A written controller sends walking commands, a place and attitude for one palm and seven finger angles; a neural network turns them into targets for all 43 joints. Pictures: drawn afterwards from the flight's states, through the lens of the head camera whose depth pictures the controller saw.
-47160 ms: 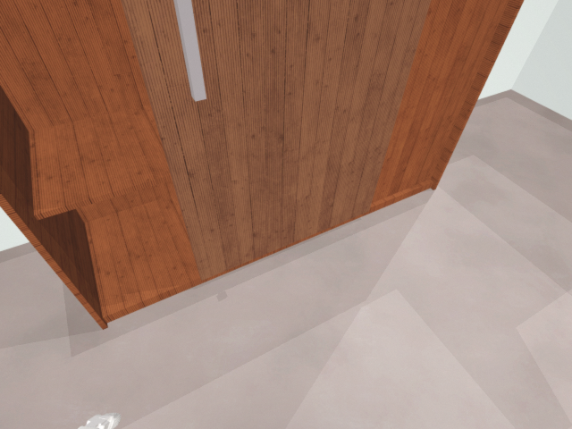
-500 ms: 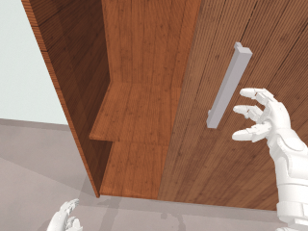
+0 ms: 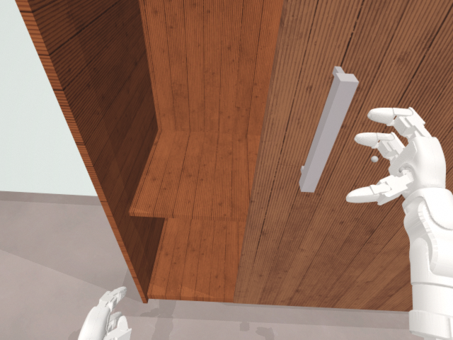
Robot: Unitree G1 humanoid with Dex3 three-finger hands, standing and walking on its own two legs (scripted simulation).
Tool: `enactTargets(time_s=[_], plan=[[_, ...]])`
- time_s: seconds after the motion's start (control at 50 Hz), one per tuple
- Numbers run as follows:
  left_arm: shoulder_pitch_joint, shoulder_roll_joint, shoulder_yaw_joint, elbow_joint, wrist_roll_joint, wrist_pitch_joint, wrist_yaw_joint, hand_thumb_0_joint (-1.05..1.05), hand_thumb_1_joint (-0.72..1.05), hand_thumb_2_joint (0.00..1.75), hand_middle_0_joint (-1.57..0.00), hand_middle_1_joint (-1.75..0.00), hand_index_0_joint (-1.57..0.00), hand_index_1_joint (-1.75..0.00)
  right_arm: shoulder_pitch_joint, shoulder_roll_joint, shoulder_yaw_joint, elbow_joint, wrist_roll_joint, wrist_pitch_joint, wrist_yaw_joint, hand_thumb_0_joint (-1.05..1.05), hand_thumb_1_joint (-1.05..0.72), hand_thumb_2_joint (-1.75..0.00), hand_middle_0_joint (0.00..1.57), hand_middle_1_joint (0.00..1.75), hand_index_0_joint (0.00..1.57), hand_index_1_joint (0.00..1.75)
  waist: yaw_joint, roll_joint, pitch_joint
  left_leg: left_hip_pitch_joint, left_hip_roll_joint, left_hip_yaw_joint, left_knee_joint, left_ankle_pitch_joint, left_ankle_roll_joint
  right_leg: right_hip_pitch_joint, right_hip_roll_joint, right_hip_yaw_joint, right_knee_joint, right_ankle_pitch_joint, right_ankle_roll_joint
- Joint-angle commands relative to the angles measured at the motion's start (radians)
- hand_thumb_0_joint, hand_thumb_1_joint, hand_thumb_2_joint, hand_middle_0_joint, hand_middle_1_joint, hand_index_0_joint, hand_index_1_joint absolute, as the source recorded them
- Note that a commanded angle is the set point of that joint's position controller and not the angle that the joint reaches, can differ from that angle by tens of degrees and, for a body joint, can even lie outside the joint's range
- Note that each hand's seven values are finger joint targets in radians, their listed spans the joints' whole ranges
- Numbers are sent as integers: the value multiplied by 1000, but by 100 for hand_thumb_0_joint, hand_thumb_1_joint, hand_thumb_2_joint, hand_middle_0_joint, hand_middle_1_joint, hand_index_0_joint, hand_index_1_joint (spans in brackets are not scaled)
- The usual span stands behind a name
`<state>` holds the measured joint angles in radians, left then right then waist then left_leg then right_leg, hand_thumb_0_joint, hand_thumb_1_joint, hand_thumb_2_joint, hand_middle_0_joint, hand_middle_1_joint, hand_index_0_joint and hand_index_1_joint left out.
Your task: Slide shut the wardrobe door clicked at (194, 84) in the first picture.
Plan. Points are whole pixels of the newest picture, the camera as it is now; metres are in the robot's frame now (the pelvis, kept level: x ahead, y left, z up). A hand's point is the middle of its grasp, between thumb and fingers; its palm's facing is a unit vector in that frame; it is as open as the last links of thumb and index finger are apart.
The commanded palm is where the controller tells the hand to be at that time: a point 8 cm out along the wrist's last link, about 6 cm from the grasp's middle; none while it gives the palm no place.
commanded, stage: move the hooked fingers beside the handle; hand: right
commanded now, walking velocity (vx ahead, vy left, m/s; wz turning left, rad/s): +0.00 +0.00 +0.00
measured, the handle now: (320, 134) +0.44 -0.14 +0.18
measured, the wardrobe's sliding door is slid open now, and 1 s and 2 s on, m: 0.37 0.37 0.37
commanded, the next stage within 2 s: feel for the door with the fingertips in 1.72 s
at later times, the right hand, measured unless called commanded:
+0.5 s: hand (374, 160) +0.37 -0.21 +0.19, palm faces +0.01 +1.00 -0.05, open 14.0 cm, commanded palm +0.33 -0.26 +0.19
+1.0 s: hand (359, 172) +0.35 -0.19 +0.18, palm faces -0.02 +1.00 -0.05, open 14.0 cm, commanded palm +0.34 -0.25 +0.20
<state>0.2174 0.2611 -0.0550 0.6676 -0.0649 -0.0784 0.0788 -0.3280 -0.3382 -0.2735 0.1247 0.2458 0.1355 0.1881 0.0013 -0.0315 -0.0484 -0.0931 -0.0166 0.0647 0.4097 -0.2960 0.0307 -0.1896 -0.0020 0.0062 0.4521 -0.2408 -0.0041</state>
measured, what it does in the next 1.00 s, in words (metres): stands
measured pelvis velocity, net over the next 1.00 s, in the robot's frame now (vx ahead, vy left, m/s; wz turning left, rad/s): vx -0.01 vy -0.01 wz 0.01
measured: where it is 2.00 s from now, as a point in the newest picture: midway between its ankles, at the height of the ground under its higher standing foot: outside the picture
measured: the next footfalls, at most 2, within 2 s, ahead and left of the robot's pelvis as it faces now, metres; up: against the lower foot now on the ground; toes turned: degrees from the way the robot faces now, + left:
none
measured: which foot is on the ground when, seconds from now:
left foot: down 0.00-1.00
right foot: down 0.00-1.00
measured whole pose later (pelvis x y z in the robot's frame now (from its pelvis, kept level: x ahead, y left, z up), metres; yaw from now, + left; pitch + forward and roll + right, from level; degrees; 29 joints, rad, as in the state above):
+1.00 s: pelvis -0.01 -0.01 +0.00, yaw +0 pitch +0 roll +0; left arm 0.22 0.28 -0.05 0.65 -0.07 -0.08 0.08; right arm -0.33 -0.33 -0.24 0.19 0.24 0.19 0.20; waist 0.02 -0.05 -0.03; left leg -0.12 -0.01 0.06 0.41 -0.28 0.02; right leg -0.22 0.00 0.00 0.45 -0.23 -0.02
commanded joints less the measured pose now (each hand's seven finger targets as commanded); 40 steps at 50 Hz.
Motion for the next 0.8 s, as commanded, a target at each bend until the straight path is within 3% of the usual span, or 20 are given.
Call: enactTargets(time_s=[0.0, 0.04, 0.08, 0.12, 0.14, 0.2, 0.22, 0.28, 0.32, 0.34, 0.36, 0.4, 0.46, 0.5, 0.58, 0.62, 0.64, 0.68, 0.74, 0.78], plan=[[-133, 141, 41, -121, -12, -20, 15, 0, 90, 90, -20, -30, -20, -30, -383, -214, -36, 88, 5, 73, 23, 0, 50, -30, 30, 120, 30, 120, 27, -7, -43, -107, 2, -22, -71, 295, -14, 87, 10, 19, -25, 197, -45], [-132, 149, 40, -137, -21, 0, 13, 0, 90, 90, -20, -30, -20, -30, -307, -149, 28, 206, 13, 153, 65, 0, 50, -30, 30, 120, 30, 120, 25, 64, 2, -121, 6, -11, -72, 272, -20, 32, 13, 14, -22, 151, -45], [-126, 159, 46, -156, -25, 8, 14, 0, 90, 90, -20, -30, -20, -30, -333, -173, 15, 217, 20, 173, 86, 0, 50, -30, 30, 120, 30, 120, 26, 100, -38, -125, 9, -9, -67, 260, -22, 26, 11, 20, -13, 144, -46], [-133, 146, 53, -179, -20, -7, 9, 0, 90, 90, -20, -30, -20, -30, -421, -168, 13, 74, 32, 115, 79, 0, 50, -30, 30, 120, 30, 120, 26, 86, -136, -94, 9, -13, -49, 308, -17, 74, 13, 26, 5, 200, -51], [-127, 146, 61, -194, -14, -18, 6, 0, 90, 90, -20, -30, -20, -30, -489, -251, -49, -75, 27, 63, 64, 0, 50, -30, 30, 120, 30, 120, 18, 60, -244, -61, 9, -20, -39, 344, -15, 124, 15, 35, 10, 249, -52], [-125, 123, 54, -204, 5, -51, 5, 0, 90, 90, -20, -30, -20, -30, -565, -338, -139, -371, 26, -90, 12, 0, 50, -30, 30, 120, 30, 120, 8, -22, -423, -4, 4, -32, -13, 435, -14, 263, 15, 39, 14, 404, -55], [-118, 123, 49, -184, 6, -54, 6, 0, 90, 90, -20, -30, -20, -30, -553, -378, -169, -385, 28, -122, -8, 0, 50, -30, 30, 120, 30, 120, 7, -25, -415, 2, 2, -32, -13, 435, -11, 263, 8, 38, 12, 418, -51], [-122, 120, 48, -149, 9, -67, 6, 0, 90, 90, -20, -30, -20, -30, -530, -330, -147, -304, 8, -123, -26, 0, 50, -30, 30, 120, 30, 120, 12, -101, -348, -25, 2, -29, -24, 421, -11, 268, 7, 39, -3, 414, -41], [-119, 134, 49, -118, -1, -48, 5, 0, 90, 90, -20, -30, -20, -30, -452, -311, -120, -93, -4, -36, -19, 0, 50, -30, 30, 120, 30, 120, 6, -71, -185, -59, 2, -25, -53, 363, -7, 161, 11, 33, -19, 318, -40], [-134, 129, 41, -119, -9, -33, 9, 0, 90, 90, -20, -30, -20, -30, -421, -229, -57, 4, 0, 15, -4, 0, 50, -30, 30, 120, 30, 120, 26, -47, -79, -94, 1, -23, -67, 294, -12, 114, 5, 21, -34, 219, -41], [-134, 140, 39, -119, -14, -21, 14, 0, 90, 90, -20, -30, -20, -30, -400, -205, -25, 107, 3, 68, 12, 0, 50, -30, 30, 120, 30, 120, 28, 4, -4, -127, 0, -20, -85, 214, -17, 58, 6, 23, -45, 132, -41], [-126, 156, 41, -131, -22, -8, 17, 0, 90, 90, -20, -30, -20, -30, -363, -178, 12, 224, 9, 141, 45, 0, 50, -30, 30, 120, 30, 120, 28, 54, 31, -155, 1, -15, -92, 150, -17, 15, 5, 30, -43, 76, -43], [-124, 155, 54, -169, -22, -11, 10, 0, 90, 90, -20, -30, -20, -30, -402, -178, 10, 136, 14, 136, 68, 0, 50, -30, 30, 120, 30, 120, 21, 71, -112, -117, 6, -14, -67, 224, -15, 62, 9, 30, -15, 147, -48], [-123, 145, 60, -192, -11, -29, 8, 0, 90, 90, -20, -30, -20, -30, -509, -238, -36, -74, 16, 53, 50, 0, 50, -30, 30, 120, 30, 120, 19, 45, -257, -73, 5, -20, -47, 290, -12, 140, 13, 42, -3, 232, -50], [-110, 127, 55, -176, 8, -67, 9, 0, 90, 90, -20, -30, -20, -30, -588, -343, -149, -359, 26, -125, -9, 0, 50, -30, 30, 120, 30, 120, 13, -27, -435, -12, -1, -31, -19, 406, -13, 287, 8, 45, 3, 402, -49], [-104, 130, 51, -145, 9, -71, 4, 0, 90, 90, -20, -30, -20, -30, -543, -378, -174, -306, 14, -133, -30, 0, 50, -30, 30, 120, 30, 120, 0, -60, -387, -14, 1, -30, -23, 420, -9, 270, 5, 46, -1, 429, -43], [-119, 123, 49, -140, 7, -69, 5, 0, 90, 90, -20, -30, -20, -30, -546, -339, -150, -270, 5, -117, -32, 0, 50, -30, 30, 120, 30, 120, 11, -83, -340, -24, 1, -32, -31, 407, -11, 260, 2, 39, -9, 400, -42], [-129, 130, 44, -124, -3, -50, 9, 0, 90, 90, -20, -30, -20, -30, -489, -286, -101, -75, -9, -36, -24, 0, 50, -30, 30, 120, 30, 120, 18, -76, -158, -74, -1, -26, -59, 313, -8, 160, 3, 32, -34, 269, -38], [-128, 144, 40, -124, -18, -16, 12, 0, 90, 90, -20, -30, -20, -30, -367, -168, 8, 186, 1, 108, 20, 0, 50, -30, 30, 120, 30, 120, 25, 32, 19, -137, 0, -17, -90, 184, -16, 35, 4, 21, -48, 107, -42], [-123, 156, 44, -143, -23, -5, 15, 0, 90, 90, -20, -30, -20, -30, -372, -153, 35, 234, 5, 155, 50, 0, 50, -30, 30, 120, 30, 120, 28, 66, -1, -147, 3, -12, -87, 166, -18, 23, 4, 28, -40, 92, -43]])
